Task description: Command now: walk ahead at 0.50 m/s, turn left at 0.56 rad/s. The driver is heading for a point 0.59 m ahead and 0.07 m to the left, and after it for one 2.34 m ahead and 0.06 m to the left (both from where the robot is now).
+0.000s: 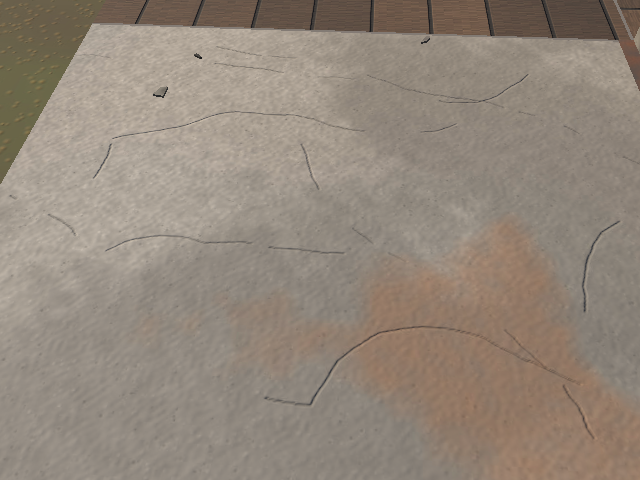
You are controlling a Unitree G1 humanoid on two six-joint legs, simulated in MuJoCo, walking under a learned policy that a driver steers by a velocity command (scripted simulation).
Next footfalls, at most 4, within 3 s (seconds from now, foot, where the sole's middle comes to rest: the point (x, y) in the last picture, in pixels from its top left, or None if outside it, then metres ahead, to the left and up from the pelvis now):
0.18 left None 0.26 0.15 -0.78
0.70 right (354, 427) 0.59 0.01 -0.78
1.20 left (258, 399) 0.64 0.23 -0.78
1.62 right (376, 442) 0.56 -0.03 -0.78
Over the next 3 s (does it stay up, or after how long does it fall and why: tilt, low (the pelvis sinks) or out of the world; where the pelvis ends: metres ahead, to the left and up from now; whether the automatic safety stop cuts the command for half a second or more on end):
stays up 0.92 0.12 -0.02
